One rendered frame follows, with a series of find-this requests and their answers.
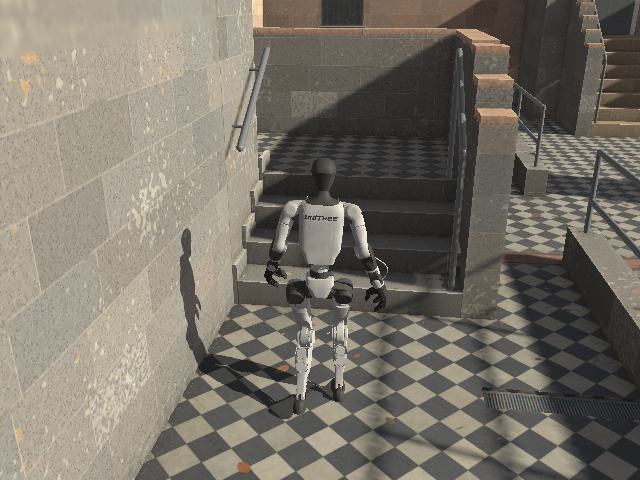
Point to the left robot shin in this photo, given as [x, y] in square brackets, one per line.
[303, 358]

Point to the left robot forearm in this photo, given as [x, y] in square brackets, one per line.
[273, 259]

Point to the robot right upper arm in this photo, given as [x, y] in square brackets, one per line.
[354, 213]

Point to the robot left upper arm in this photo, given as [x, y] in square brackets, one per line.
[290, 209]

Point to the robot left hand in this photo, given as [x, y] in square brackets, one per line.
[268, 275]

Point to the robot torso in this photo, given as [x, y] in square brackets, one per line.
[320, 240]

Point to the robot right hand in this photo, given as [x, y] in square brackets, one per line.
[382, 297]

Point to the right robot forearm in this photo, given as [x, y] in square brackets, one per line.
[372, 269]

